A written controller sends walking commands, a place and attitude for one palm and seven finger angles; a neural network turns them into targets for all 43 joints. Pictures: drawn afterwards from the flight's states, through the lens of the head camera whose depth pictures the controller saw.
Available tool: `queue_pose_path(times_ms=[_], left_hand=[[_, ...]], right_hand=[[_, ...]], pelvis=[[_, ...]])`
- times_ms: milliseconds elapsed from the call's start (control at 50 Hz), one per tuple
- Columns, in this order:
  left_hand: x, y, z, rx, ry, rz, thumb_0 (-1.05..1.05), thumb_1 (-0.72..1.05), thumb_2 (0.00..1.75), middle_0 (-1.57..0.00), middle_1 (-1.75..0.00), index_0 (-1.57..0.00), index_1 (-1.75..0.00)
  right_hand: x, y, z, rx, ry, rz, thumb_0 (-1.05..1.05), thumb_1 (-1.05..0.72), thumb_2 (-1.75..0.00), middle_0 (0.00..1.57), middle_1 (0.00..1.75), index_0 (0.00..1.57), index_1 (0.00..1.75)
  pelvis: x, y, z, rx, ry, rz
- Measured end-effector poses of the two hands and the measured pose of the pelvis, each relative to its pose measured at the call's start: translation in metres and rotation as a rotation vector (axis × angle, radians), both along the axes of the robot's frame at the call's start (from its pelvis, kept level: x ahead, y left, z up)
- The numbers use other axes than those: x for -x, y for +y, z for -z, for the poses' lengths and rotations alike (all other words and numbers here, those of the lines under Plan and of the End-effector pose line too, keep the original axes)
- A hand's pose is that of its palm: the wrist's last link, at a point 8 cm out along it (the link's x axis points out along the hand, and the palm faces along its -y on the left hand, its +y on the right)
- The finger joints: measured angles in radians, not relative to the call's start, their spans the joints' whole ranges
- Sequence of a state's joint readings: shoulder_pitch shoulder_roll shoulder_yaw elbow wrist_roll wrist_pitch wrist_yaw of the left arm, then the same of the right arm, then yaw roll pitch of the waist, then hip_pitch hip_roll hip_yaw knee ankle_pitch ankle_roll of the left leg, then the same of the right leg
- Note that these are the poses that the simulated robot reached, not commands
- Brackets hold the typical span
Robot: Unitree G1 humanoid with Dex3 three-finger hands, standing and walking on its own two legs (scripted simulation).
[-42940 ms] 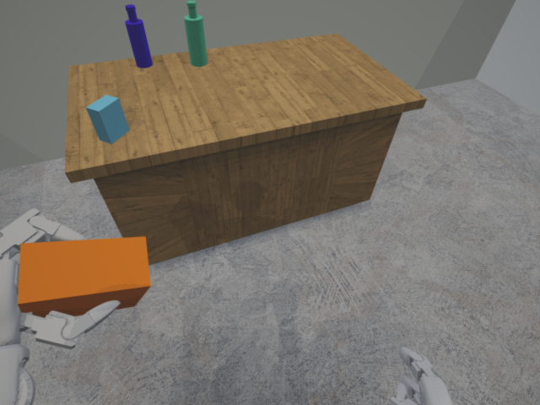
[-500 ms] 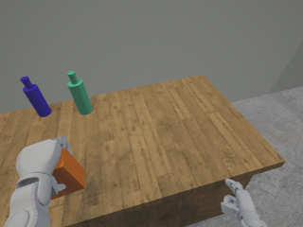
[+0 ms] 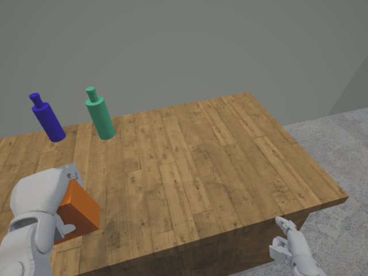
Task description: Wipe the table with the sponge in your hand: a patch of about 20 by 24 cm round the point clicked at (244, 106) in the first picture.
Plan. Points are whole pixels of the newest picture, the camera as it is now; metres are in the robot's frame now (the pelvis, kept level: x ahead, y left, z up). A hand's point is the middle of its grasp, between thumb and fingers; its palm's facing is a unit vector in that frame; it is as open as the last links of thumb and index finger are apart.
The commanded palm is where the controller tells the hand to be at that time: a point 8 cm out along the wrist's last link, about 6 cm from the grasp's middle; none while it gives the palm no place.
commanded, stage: bring the sponge back beside the body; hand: left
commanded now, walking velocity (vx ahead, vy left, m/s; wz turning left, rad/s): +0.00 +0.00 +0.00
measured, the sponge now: (67, 217) +0.19 +0.29 +0.07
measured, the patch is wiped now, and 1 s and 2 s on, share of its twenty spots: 1.00 1.00 1.00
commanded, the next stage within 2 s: step back with the hand held close in 0.30 s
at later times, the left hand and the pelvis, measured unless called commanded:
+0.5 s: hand (72, 198) +0.20 +0.26 +0.12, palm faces +0.24 -0.61 -0.75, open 9.7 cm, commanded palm +0.15 +0.28 +0.17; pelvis -0.01 +0.00 +0.00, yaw +1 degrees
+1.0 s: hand (57, 200) +0.17 +0.26 +0.15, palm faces +0.40 -0.83 -0.38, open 9.7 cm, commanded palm +0.11 +0.30 +0.17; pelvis -0.04 +0.01 -0.02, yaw +2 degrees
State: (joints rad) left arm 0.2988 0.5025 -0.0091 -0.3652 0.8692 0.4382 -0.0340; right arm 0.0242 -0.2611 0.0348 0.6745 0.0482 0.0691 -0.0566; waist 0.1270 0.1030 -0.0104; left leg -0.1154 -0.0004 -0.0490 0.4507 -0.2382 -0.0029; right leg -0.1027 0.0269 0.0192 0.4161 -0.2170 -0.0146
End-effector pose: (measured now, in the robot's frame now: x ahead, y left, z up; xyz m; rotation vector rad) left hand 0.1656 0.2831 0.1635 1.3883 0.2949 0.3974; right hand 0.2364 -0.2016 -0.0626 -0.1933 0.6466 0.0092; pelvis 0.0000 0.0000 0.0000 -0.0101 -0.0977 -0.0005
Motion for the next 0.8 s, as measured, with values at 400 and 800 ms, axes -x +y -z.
queue_pose_path(times_ms=[400, 800], left_hand=[[0.006, 0.001, 0.001, 0.000, -0.004, 0.008, 0.00, -0.50, 1.09, -0.78, -1.38, -0.78, -1.39], [0.026, 0.021, -0.011, 0.795, -0.567, 0.325, 0.00, -0.50, 1.09, -0.78, -1.38, -0.78, -1.39]], right_hand=[[-0.001, 0.011, -0.009, -0.013, -0.049, -0.028, 0.01, -0.90, -0.90, 0.20, 0.30, 0.18, 0.29], [0.104, -0.027, 0.017, 0.176, 0.152, 0.146, 0.01, -0.90, -0.90, 0.20, 0.30, 0.20, 0.30]], pelvis=[[0.007, 0.001, 0.000, 0.000, -0.006, 0.002], [0.017, 0.017, 0.015, 0.025, 0.126, -0.032]])
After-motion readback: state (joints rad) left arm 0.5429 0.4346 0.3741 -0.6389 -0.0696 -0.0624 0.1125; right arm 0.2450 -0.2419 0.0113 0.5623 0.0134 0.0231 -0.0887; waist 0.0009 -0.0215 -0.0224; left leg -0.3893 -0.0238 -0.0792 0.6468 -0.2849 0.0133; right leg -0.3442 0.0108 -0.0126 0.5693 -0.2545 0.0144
